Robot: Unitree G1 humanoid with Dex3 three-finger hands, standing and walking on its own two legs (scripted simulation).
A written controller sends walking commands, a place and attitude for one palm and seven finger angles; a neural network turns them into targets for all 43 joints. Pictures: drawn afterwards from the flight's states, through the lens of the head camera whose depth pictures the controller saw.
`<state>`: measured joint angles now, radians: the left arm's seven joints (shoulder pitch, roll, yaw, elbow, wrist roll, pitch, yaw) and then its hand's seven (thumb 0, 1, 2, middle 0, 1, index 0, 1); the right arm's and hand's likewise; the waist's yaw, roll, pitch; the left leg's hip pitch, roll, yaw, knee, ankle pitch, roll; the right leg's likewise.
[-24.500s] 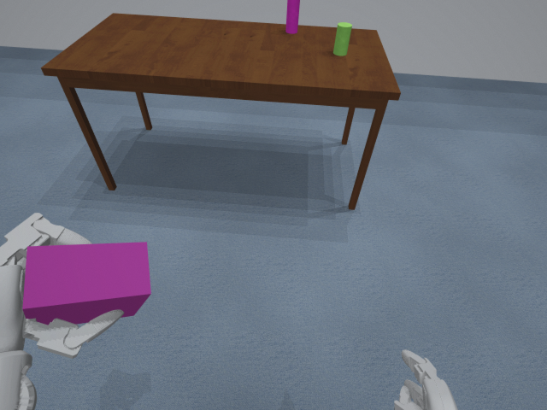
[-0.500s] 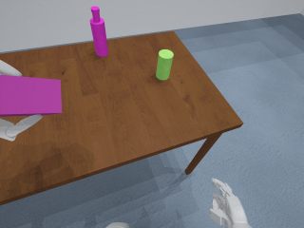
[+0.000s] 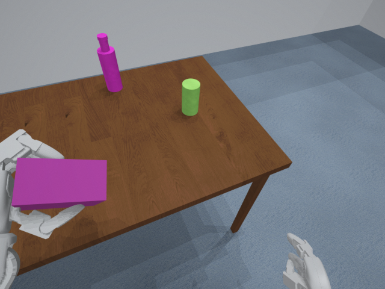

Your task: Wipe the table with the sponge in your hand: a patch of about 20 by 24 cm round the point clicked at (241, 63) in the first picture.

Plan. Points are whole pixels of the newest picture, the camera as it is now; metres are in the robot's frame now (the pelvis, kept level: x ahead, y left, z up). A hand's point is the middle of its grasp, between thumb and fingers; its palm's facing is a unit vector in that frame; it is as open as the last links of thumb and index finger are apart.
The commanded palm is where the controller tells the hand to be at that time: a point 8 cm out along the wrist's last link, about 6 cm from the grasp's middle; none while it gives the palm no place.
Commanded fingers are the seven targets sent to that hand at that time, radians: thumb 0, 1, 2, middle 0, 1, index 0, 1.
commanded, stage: come to a stop and stand still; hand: left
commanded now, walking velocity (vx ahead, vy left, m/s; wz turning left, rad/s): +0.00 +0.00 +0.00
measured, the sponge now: (74, 185) +0.23 +0.21 +0.15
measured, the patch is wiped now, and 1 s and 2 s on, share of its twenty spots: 0.00 0.00 0.00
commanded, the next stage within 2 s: look again from close up in 0.58 s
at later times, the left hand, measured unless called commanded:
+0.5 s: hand (21, 183) +0.22 +0.28 +0.16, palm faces +0.38 -0.84 -0.38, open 10.1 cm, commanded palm +0.16 +0.31 +0.17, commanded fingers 0.00 0.10 1.30 -1.20 -1.60 -1.20 -1.60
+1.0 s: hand (28, 191) +0.21 +0.27 +0.15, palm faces +0.38 -0.84 -0.39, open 10.1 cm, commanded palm +0.16 +0.30 +0.17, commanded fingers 0.00 0.10 1.30 -1.20 -1.60 -1.20 -1.60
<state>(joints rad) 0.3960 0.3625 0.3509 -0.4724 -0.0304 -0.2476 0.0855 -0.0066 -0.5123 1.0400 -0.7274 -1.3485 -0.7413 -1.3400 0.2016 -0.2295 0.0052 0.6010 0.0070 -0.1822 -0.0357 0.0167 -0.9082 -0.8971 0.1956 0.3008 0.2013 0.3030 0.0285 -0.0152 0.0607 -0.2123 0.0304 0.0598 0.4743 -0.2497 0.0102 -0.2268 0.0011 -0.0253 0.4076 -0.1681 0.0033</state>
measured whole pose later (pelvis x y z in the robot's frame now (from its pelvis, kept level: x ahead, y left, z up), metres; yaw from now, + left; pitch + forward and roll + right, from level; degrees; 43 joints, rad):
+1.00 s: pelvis +0.00 +0.02 +0.00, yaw +0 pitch -1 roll -1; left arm 0.42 0.36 0.35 -0.43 -0.02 -0.22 0.09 -0.01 -0.51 1.04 -0.73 -1.35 -0.74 -1.34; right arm 0.21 -0.20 0.02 0.58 0.01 -0.13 -0.03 0.02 -0.91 -0.90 0.20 0.30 0.20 0.30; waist 0.03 -0.02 0.04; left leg -0.19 0.00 0.06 0.45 -0.24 0.04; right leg -0.20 -0.03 -0.02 0.37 -0.15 0.03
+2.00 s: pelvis +0.02 -0.05 -0.02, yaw +4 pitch +2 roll +1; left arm 0.40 0.57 0.29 -0.35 0.33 0.01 0.11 0.00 -0.51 1.04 -0.73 -1.34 -0.74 -1.33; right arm 0.20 -0.27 -0.01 0.60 0.01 -0.08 -0.08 0.01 -0.91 -0.90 0.20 0.30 0.20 0.30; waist 0.06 0.06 -0.02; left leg -0.33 0.05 -0.02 0.63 -0.34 -0.04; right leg -0.36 0.03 -0.07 0.66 -0.34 -0.07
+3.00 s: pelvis +0.01 -0.01 +0.00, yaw +4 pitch -3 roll +0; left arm 0.14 0.48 -0.05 -0.13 0.89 0.39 -0.02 0.00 -0.51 1.04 -0.73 -1.33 -0.74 -1.33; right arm 0.01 -0.26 0.05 0.69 0.03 0.00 -0.06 0.02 -0.91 -0.90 0.20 0.30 0.20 0.30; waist 0.13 0.11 0.00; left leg -0.14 -0.01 -0.01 0.43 -0.24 0.01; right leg -0.16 -0.03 -0.06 0.44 -0.23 -0.01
